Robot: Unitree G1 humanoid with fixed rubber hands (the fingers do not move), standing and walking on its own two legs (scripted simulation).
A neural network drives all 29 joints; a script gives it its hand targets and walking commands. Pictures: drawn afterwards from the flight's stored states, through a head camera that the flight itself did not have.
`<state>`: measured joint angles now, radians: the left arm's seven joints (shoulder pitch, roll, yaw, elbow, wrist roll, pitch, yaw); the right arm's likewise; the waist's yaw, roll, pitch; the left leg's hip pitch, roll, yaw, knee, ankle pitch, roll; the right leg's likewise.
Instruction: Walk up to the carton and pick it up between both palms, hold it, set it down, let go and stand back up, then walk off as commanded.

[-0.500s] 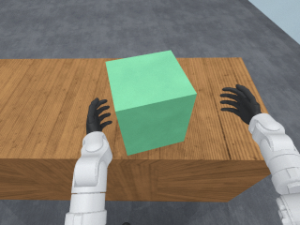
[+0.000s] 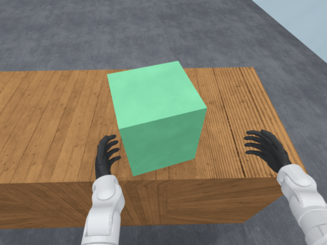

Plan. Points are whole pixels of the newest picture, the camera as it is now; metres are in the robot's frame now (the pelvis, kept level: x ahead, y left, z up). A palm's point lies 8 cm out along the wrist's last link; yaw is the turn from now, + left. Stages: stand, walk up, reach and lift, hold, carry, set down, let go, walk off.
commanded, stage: set down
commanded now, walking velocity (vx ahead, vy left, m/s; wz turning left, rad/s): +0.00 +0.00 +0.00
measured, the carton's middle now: (154, 120) +0.45 +0.08 +0.01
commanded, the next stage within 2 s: let go in 1.98 s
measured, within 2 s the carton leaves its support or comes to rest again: neither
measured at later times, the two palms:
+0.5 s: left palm (108, 188) +0.23 +0.17 +0.01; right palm (283, 192) +0.25 -0.25 -0.01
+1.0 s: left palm (98, 205) +0.20 +0.20 -0.04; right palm (274, 210) +0.22 -0.24 -0.04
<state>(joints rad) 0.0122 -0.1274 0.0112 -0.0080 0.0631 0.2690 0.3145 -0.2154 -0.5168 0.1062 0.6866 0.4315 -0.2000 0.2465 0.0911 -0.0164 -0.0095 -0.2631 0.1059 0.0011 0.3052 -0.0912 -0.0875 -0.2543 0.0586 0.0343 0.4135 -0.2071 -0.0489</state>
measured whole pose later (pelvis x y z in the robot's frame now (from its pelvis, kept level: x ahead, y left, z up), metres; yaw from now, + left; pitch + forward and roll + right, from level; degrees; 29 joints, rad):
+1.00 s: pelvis +0.02 +0.02 +0.00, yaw -1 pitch +0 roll +0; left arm 0.26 -0.04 0.02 0.27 0.07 0.01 0.23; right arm 0.09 -0.41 0.13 0.82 0.33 -0.38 0.24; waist 0.05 -0.04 0.00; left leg -0.19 0.08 0.01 0.39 -0.19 -0.08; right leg -0.16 0.04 0.06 0.44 -0.27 -0.02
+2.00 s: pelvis +0.04 +0.04 +0.00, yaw +0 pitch -6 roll +0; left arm 0.22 0.18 0.03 0.51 0.02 0.11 0.02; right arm 0.18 -0.17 -0.01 0.72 -0.01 -0.20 0.03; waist 0.01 -0.03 0.09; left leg -0.06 0.05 0.01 0.38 -0.22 -0.04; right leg 0.00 0.00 0.04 0.37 -0.27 0.01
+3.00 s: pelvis +0.00 +0.06 -0.01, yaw +3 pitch -7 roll -2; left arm 0.22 0.34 0.06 0.83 0.01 -0.01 -0.01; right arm 0.25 -0.34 -0.03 0.85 0.00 -0.02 -0.01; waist -0.02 -0.03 0.08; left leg -0.17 0.03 -0.04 0.52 -0.23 -0.01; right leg -0.05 -0.02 -0.02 0.43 -0.26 0.04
